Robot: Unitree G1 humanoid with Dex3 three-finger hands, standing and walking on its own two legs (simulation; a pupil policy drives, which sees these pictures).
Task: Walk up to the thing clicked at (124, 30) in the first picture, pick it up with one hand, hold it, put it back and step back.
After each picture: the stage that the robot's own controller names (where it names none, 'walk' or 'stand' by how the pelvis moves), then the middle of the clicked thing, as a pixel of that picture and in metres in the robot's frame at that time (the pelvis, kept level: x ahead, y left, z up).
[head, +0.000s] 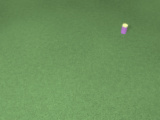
stand; (124, 28) +1.67 -0.52 -0.72
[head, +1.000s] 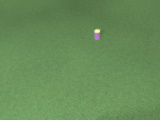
walk; (97, 34) +1.59 -0.04 -0.69
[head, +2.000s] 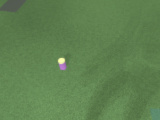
walk; (62, 64) +0.99 +0.27 -0.72
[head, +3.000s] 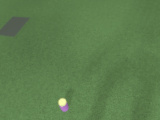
walk; (63, 105) +0.61 +0.28 -0.72
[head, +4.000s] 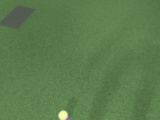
stand; (64, 117) +0.44 +0.22 -0.70
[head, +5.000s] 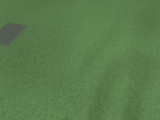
stand; out of the picture +0.37 +0.21 -0.72
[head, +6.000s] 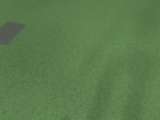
stand; out of the picture +0.38 +0.22 -0.73
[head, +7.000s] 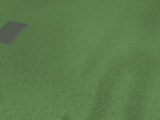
stand; out of the picture +0.38 +0.23 -0.73
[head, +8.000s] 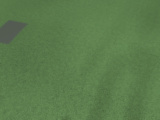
stand; out of the picture +0.36 +0.23 -0.73
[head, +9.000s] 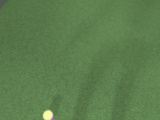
go down; (49, 117) +0.39 +0.23 -0.68
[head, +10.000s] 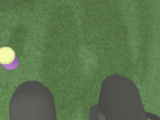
go down; (8, 59) +0.44 +0.27 -0.29
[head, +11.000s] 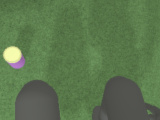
close in; (15, 58) +0.44 +0.27 -0.29
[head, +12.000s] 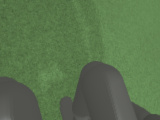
close in; out of the picture +0.42 +0.31 -0.22
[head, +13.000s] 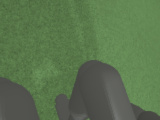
close; out of the picture +0.41 +0.32 -0.22
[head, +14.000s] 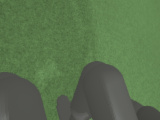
lift; out of the picture +0.38 +0.28 -0.23
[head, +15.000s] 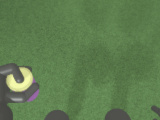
lift; (24, 85) +0.33 +0.20 -0.01
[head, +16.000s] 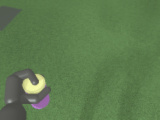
hold; (37, 92) +0.32 +0.18 +0.00
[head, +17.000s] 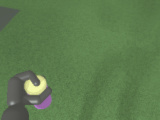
hold; (39, 93) +0.32 +0.17 -0.01
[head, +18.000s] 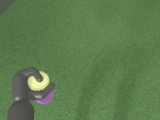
crouch; (41, 88) +0.35 +0.16 -0.03
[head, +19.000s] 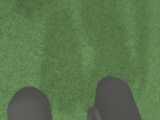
lower; out of the picture +0.47 +0.28 -0.10
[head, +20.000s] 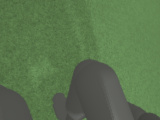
lower; out of the picture +0.42 +0.32 -0.22
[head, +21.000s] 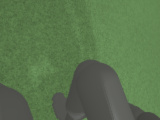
lower; out of the picture +0.42 +0.32 -0.23
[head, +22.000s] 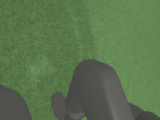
lower; out of the picture +0.42 +0.33 -0.23
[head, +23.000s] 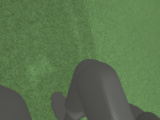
lower; out of the picture +0.42 +0.33 -0.23
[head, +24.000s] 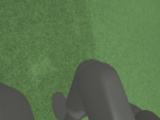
open; out of the picture +0.42 +0.30 -0.23
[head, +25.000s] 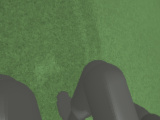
stand; out of the picture +0.42 +0.30 -0.23
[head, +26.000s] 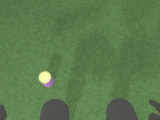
walk; (46, 79) +0.44 +0.22 -0.46
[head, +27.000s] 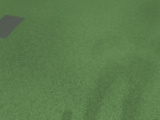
stand; out of the picture +0.39 +0.19 -0.66
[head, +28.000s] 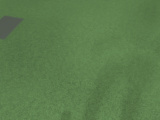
stand; out of the picture +0.39 +0.20 -0.67
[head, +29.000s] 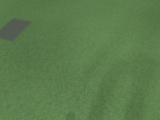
stand; out of the picture +0.40 +0.19 -0.71
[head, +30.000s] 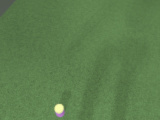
walk; (59, 110) +0.44 +0.16 -0.70
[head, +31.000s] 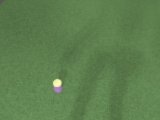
walk; (57, 85) +0.65 +0.19 -0.71
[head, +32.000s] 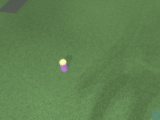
stand; (63, 65) +0.98 +0.28 -0.70
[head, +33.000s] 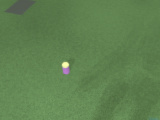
stand; (65, 68) +1.01 +0.21 -0.72
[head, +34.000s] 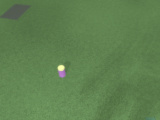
stand; (61, 71) +1.01 +0.25 -0.73
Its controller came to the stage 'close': yes
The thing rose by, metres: 0.71
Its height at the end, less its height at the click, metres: +0.00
